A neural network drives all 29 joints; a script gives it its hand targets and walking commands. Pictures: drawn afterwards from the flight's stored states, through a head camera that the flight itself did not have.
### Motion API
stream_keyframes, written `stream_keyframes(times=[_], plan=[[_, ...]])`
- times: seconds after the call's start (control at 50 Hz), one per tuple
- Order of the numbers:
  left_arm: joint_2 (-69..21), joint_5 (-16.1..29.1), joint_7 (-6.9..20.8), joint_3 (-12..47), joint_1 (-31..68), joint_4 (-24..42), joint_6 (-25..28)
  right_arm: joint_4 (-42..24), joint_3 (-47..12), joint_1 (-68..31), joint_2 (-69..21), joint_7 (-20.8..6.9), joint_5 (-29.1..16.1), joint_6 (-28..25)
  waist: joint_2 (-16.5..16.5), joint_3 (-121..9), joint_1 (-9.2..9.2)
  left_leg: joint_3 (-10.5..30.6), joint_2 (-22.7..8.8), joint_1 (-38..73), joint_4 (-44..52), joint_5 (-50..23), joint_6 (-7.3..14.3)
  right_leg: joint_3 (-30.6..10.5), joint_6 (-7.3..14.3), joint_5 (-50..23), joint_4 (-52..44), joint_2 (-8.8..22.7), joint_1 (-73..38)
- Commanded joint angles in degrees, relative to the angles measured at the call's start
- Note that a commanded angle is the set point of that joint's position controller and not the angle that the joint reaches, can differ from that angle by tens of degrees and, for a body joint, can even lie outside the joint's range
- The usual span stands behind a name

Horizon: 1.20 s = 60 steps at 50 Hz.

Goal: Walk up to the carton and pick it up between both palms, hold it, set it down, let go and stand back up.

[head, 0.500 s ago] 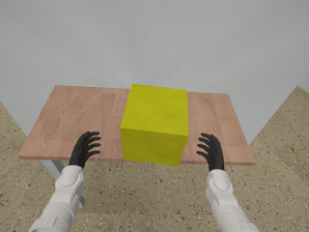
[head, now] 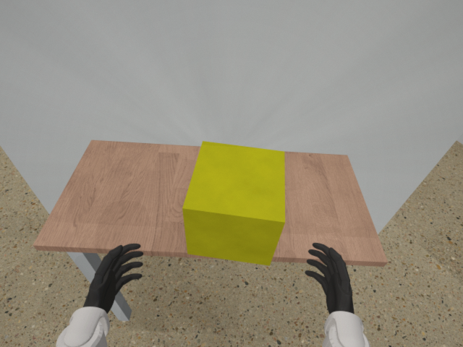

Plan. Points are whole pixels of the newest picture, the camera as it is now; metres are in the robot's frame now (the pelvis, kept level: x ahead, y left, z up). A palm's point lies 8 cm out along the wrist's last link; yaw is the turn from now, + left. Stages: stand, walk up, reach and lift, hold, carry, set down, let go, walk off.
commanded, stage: set down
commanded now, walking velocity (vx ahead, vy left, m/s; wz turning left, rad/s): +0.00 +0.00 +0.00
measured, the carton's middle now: (235, 202) +0.43 +0.00 -0.03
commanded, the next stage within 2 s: let go in 1.92 s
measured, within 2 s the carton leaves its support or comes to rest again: neither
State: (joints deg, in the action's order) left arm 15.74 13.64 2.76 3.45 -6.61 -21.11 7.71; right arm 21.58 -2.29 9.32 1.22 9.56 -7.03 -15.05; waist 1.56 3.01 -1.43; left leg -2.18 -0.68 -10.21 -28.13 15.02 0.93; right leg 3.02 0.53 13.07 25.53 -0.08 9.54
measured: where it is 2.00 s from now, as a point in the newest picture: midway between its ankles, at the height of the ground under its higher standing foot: outside the picture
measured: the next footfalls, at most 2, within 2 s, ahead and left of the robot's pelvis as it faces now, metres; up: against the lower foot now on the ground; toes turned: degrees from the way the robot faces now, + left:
none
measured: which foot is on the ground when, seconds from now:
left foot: down 0.00-1.00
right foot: down 0.00-1.00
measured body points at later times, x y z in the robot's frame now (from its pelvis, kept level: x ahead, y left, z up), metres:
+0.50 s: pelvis +0.02 +0.00 +0.01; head +0.01 +0.01 +0.45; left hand +0.21 +0.21 -0.02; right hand +0.19 -0.19 -0.01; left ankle +0.01 +0.10 -0.74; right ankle +0.01 -0.11 -0.74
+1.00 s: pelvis +0.02 +0.01 +0.01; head +0.02 +0.02 +0.46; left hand +0.20 +0.22 -0.05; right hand +0.19 -0.20 -0.04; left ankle +0.01 +0.10 -0.74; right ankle +0.01 -0.11 -0.74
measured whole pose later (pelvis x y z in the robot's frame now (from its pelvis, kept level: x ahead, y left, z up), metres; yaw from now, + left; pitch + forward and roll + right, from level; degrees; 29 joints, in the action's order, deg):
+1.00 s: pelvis +0.02 +0.01 +0.01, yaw -2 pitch -6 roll -1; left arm 13.4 5.5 0.5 2.8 -17.3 -18.5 0.2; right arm 23.6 -0.3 18.1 6.5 2.0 -3.6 -10.7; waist 0.5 4.5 -2.3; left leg -4.5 -0.9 -1.7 -21.8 14.6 1.0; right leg 0.6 0.2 11.7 19.1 -0.6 1.8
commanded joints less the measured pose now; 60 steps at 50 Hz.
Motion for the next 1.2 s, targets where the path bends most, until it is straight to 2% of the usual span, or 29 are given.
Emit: stream_keyframes(times=[0.0, 0.08, 0.12, 0.18, 0.26, 0.32, 0.38, 0.4, 0.52, 0.54, 0.56, 0.76, 0.82, 0.84, 0.88, 0.96, 1.02, 1.08, 1.12, 1.14, 1.18], plan=[[5.82, -0.20, 0.14, -1.45, 8.07, 13.64, 2.02, -11.39, 1.17, -5.63, 3.99, -0.32, -0.35, -2.08, -5.57, -9.19, 0.87, 1.54, 0.09, -0.11, 7.16, -12.48, -2.23, -4.50, 1.35, -8.87, -4.48, -0.39, -7.50], [4.47, -2.47, -0.38, -1.58, 0.98, 15.71, 0.34, -12.40, 1.26, 0.54, 5.43, -1.43, -0.94, -0.92, -5.96, -6.24, 0.42, 1.65, -0.15, 4.68, 7.80, -17.20, -3.27, -3.96, 1.84, -10.11, -6.32, -1.10, -6.98], [4.98, -2.66, -0.42, -2.02, 0.37, 16.97, 0.08, -14.80, 0.83, 1.56, 5.30, -1.78, -1.15, -0.66, -4.87, -5.60, 0.07, 1.32, -0.07, 5.20, 7.93, -17.58, -3.13, -4.19, 1.80, -9.67, -6.95, -1.04, -6.96], [4.41, -3.90, -0.85, -2.39, -2.04, 17.10, -0.38, -15.81, 0.59, 4.04, 5.85, -2.60, -0.78, 0.01, -4.50, -3.13, -0.41, 0.79, 0.01, 6.40, 8.77, -16.85, -3.09, -4.55, 1.94, -9.35, -7.96, -0.70, -6.78], [4.25, -4.67, -1.12, -3.11, -4.53, 19.42, -0.29, -18.16, 0.39, 7.17, 6.19, -3.28, -0.77, 0.10, -4.64, -2.62, -1.07, 0.33, 0.15, 7.86, 8.96, -19.61, -3.22, -4.80, 2.05, -11.49, -8.44, -0.57, -7.02], [4.18, -4.45, -1.03, -3.29, -6.21, 19.59, -0.06, -19.55, 0.65, 8.80, 6.46, -3.71, -0.48, -0.14, -3.29, -2.52, -0.61, 0.06, 0.12, 7.78, 8.77, -19.83, -2.90, -4.98, 2.02, -12.50, -8.78, -0.48, -7.24], [3.13, -5.52, -0.92, -3.05, -7.22, 18.00, -0.66, -17.05, 0.79, 9.97, 6.74, -4.24, 0.34, 0.28, -3.97, -0.66, -0.15, 0.20, -0.04, 7.94, 9.11, -19.68, -3.12, -4.98, 2.21, -12.10, -9.07, -0.37, -6.72], [4.05, -5.26, -0.82, -3.70, -7.26, 19.14, -0.61, -18.46, 0.90, 10.22, 6.63, -4.15, 0.29, 0.18, -3.39, -1.17, -0.35, -0.17, 0.21, 7.95, 8.93, -19.79, -2.83, -5.18, 1.97, -12.83, -9.26, -0.09, -7.40], [3.87, -6.53, -0.69, -4.00, -7.89, 16.85, -1.69, -15.81, 0.84, 10.62, 6.72, -4.51, 1.16, 0.82, -3.66, -0.22, -0.63, -0.34, 0.12, 7.22, 9.60, -17.51, -2.46, -5.36, 1.84, -12.10, -9.48, 0.22, -7.40], [4.32, -6.28, -0.92, -4.13, -7.62, 18.71, -1.60, -17.31, 1.06, 10.32, 6.45, -4.60, 0.76, 0.57, -3.96, -1.65, -0.99, -0.40, -0.02, 7.19, 9.49, -17.87, -2.37, -5.53, 1.91, -12.35, -9.42, 0.27, -8.21], [4.02, -6.65, -0.94, -4.02, -8.47, 16.84, -1.91, -15.57, 1.16, 10.74, 6.78, -4.82, 1.07, 0.73, -4.07, -0.39, -0.81, -0.28, 0.02, 6.96, 9.74, -17.53, -2.39, -5.28, 1.86, -12.27, -9.44, 0.24, -7.70], [3.74, -6.99, -1.34, -3.11, -6.77, 14.17, -3.73, -11.04, 2.76, 8.04, 8.28, -5.99, 2.34, 1.52, -4.09, -0.38, -0.50, -0.65, -0.55, 5.78, 10.51, -15.74, -2.68, -4.55, 2.12, -9.34, -9.87, -0.32, -7.35], [3.80, -7.63, -1.68, -3.16, -6.64, 13.36, -4.39, -8.72, 3.26, 7.04, 8.76, -6.49, 2.63, 1.79, -4.84, -0.53, -0.56, -0.59, -0.78, 5.84, 10.81, -15.64, -2.90, -4.32, 2.35, -8.66, -9.85, -0.55, -7.31], [3.70, -7.46, -1.98, -3.01, -6.40, 15.08, -4.18, -9.31, 3.74, 6.98, 9.04, -6.65, 2.65, 1.59, -4.96, -0.78, -0.52, -0.41, -0.96, 6.01, 10.70, -16.38, -3.09, -4.05, 2.39, -9.35, -9.68, -0.70, -7.50], [3.41, -8.02, -2.28, -2.88, -6.45, 13.28, -4.83, -7.58, 3.53, 6.23, 9.32, -7.17, 2.90, 1.69, -5.47, -0.55, -0.58, -0.46, -1.05, 5.81, 10.71, -16.65, -3.31, -3.93, 2.58, -9.05, -9.71, -0.91, -7.22], [3.82, -8.06, -2.53, -2.96, -5.84, 11.76, -5.34, -5.56, 4.40, 5.39, 10.48, -7.50, 3.75, 1.64, -3.95, -1.17, -0.20, -0.57, -1.13, 5.68, 10.66, -16.16, -3.22, -3.69, 2.28, -9.60, -9.52, -0.91, -7.36], [3.92, -8.29, -2.90, -3.56, -6.38, 12.78, -5.38, -5.54, 4.72, 5.51, 10.94, -7.91, 3.52, 1.05, -4.44, -2.89, -0.43, -0.47, -1.21, 6.19, 10.21, -18.04, -3.13, -3.42, 2.14, -11.38, -9.06, -1.06, -7.79], [3.43, -8.98, -3.02, -3.30, -6.23, 9.88, -6.13, -2.40, 4.56, 4.87, 11.64, -8.37, 4.08, 1.26, -4.93, -1.70, -0.14, -0.37, -1.29, 6.45, 10.06, -18.49, -3.38, -3.25, 2.28, -11.24, -9.00, -1.29, -6.44], [3.71, -8.60, -3.07, -3.43, -6.01, 11.86, -5.96, -3.91, 4.59, 5.33, 11.87, -8.51, 3.75, 0.80, -4.29, -2.83, -0.20, -0.57, -1.10, 6.80, 9.77, -19.53, -3.15, -3.18, 2.03, -12.79, -8.84, -1.28, -6.99], [3.24, -8.86, -2.85, -3.21, -5.98, 9.45, -6.53, -1.91, 4.77, 4.82, 12.29, -8.59, 4.15, 1.12, -3.67, -2.29, 0.13, -0.58, -1.03, 6.69, 9.79, -18.95, -3.18, -3.11, 2.10, -12.45, -8.95, -1.34, -6.31], [3.64, -8.95, -2.74, -3.63, -5.17, 9.01, -6.88, -2.02, 4.60, 4.71, 11.98, -8.62, 4.58, 1.14, -3.15, -2.21, 0.14, -0.88, -0.88, 6.25, 9.73, -17.76, -2.82, -3.33, 1.84, -12.12, -8.99, -1.04, -6.08]])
